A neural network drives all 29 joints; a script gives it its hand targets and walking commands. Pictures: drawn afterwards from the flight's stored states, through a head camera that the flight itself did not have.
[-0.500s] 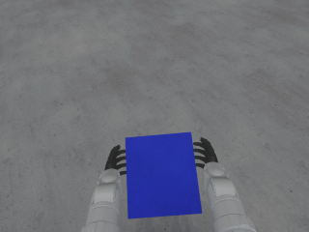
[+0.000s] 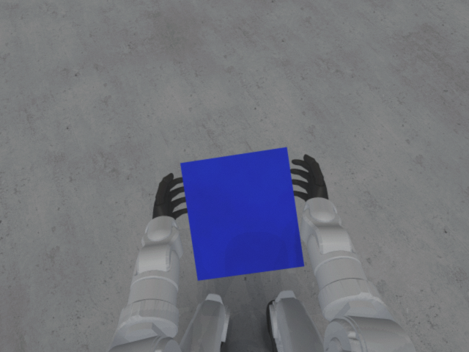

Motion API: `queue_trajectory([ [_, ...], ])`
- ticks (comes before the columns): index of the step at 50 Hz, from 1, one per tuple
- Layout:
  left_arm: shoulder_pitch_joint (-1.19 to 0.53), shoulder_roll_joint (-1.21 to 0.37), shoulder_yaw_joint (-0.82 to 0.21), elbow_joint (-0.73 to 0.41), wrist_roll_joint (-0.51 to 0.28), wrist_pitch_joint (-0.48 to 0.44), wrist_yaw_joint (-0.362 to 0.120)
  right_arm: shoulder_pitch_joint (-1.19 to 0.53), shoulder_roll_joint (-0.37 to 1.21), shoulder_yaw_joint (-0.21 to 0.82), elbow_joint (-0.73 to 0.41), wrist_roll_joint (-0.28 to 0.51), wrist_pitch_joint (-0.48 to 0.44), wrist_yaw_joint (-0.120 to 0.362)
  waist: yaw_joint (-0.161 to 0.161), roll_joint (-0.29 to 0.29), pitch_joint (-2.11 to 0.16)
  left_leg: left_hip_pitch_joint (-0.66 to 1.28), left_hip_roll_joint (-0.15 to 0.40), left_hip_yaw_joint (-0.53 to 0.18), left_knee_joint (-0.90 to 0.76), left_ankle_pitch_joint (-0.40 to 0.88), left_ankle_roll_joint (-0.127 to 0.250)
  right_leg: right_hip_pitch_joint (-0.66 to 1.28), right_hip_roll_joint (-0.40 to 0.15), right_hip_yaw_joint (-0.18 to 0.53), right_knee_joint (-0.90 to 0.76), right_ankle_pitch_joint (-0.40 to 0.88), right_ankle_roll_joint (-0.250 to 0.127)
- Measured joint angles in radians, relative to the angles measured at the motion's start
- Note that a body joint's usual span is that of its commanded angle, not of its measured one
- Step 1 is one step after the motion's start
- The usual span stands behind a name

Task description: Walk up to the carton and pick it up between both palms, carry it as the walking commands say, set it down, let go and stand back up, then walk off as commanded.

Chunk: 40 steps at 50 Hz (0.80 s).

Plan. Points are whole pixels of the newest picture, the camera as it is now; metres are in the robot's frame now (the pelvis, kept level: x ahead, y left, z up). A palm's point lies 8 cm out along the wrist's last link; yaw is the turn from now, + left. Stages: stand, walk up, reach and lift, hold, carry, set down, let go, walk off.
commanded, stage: set down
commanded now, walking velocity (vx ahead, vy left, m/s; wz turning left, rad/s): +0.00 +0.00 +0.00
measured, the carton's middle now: (242, 207) +0.40 +0.04 -0.15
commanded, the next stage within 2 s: none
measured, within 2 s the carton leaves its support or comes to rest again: neither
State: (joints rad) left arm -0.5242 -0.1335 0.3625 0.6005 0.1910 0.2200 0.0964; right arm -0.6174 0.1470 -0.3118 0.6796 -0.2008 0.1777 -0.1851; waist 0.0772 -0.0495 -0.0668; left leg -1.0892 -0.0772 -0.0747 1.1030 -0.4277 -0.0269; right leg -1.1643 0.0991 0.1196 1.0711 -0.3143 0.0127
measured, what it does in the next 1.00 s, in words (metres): lowers itself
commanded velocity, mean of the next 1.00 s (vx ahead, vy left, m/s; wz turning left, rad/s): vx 0.00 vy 0.00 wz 0.00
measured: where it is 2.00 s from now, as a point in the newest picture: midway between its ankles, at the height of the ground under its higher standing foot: (245, 351)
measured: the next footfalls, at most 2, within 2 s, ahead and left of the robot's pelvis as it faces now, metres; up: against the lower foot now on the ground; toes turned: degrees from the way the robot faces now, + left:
none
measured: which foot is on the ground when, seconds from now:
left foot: down 0.00-1.00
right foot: down 0.00-1.00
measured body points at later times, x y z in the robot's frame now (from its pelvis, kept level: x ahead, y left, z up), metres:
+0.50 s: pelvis +0.01 +0.00 -0.07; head +0.22 +0.00 +0.33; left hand +0.40 +0.18 -0.15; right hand +0.45 -0.09 -0.15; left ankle +0.05 +0.13 -0.64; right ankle +0.10 -0.11 -0.64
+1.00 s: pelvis -0.01 +0.00 -0.14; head +0.25 +0.01 +0.23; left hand +0.43 +0.18 -0.25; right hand +0.47 -0.09 -0.24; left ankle +0.05 +0.13 -0.64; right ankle +0.10 -0.11 -0.64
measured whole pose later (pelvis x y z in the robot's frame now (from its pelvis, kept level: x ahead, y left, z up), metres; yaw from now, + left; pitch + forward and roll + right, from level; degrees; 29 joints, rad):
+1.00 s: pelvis -0.01 +0.00 -0.14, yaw +2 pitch +40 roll +3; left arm -0.85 -0.02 0.35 0.68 0.12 0.25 0.13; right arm -0.93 0.06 -0.30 0.74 -0.12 0.20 -0.27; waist 0.05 -0.07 -0.08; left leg -1.74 -0.12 -0.07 1.65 -0.60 -0.06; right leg -1.83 0.16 0.12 1.62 -0.47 0.03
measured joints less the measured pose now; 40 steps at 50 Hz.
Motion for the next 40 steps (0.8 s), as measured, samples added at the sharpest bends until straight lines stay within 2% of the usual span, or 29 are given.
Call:
queue_trajectory([
  [5,-0.053,0.005,0.030,-0.001,0.000,0.041,-0.003,-0.079,-0.017,-0.007,0.035,-0.011,0.036,-0.007,0.009,0.008,0.015,-0.075,-0.007,0.006,0.080,-0.022,-0.002,-0.077,0.006,0.004,0.081,-0.021,0.005],
  [16,-0.134,0.012,0.052,-0.014,-0.010,0.052,0.005,-0.185,-0.019,-0.054,0.044,-0.043,0.041,-0.012,-0.014,0.012,-0.016,-0.258,-0.029,0.001,0.222,-0.073,-0.008,-0.261,0.008,-0.003,0.229,-0.076,0.008],
  [30,-0.163,0.056,0.019,0.033,-0.039,0.029,0.002,-0.151,-0.026,0.002,0.027,0.030,0.016,-0.058,-0.011,-0.010,-0.072,-0.416,-0.028,0.010,0.324,-0.131,-0.011,-0.428,0.032,0.006,0.335,-0.125,0.010],
  [33,-0.171,0.075,0.000,0.033,-0.066,0.014,0.010,-0.168,-0.033,0.022,0.024,0.048,0.008,-0.065,-0.012,-0.005,-0.070,-0.452,-0.035,0.005,0.352,-0.138,-0.014,-0.464,0.030,0.001,0.362,-0.134,0.010],
  [40,-0.232,0.093,0.001,0.050,-0.089,-0.007,0.026,-0.250,-0.047,0.008,0.060,0.029,-0.013,-0.077,-0.029,-0.002,-0.066,-0.552,-0.051,-0.004,0.437,-0.156,-0.024,-0.560,0.029,-0.010,0.445,-0.152,0.012],
])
